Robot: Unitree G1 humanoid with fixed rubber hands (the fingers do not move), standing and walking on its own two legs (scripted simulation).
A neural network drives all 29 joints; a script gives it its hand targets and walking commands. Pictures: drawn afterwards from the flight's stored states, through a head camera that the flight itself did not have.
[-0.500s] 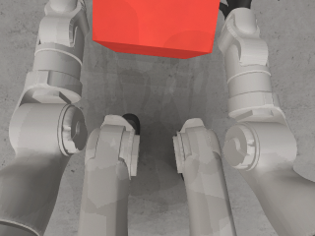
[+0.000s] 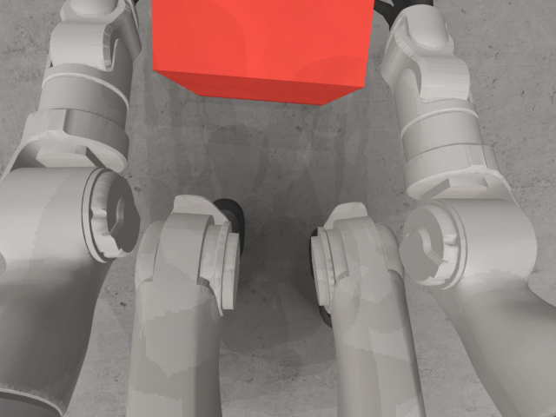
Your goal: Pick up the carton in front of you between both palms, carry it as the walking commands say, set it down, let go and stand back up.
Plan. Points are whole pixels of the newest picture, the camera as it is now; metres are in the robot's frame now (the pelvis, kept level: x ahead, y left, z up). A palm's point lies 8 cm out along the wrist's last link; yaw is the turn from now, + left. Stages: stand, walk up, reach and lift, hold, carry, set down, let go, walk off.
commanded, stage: set down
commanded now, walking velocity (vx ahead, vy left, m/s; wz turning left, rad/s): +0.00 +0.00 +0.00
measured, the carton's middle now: (265, 11) +0.55 +0.06 -0.25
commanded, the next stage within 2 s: let go in 1.88 s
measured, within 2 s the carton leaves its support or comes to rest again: neither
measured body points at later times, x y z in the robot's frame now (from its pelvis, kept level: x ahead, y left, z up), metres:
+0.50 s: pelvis +0.00 +0.00 -0.01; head +0.36 +0.03 +0.24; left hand +0.55 +0.21 -0.18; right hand +0.55 -0.10 -0.18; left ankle +0.13 +0.11 -0.34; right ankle +0.09 -0.11 -0.34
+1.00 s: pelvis +0.00 +0.01 +0.00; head +0.36 +0.03 +0.25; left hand +0.57 +0.25 -0.15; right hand +0.57 -0.14 -0.15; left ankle +0.13 +0.11 -0.34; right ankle +0.09 -0.10 -0.34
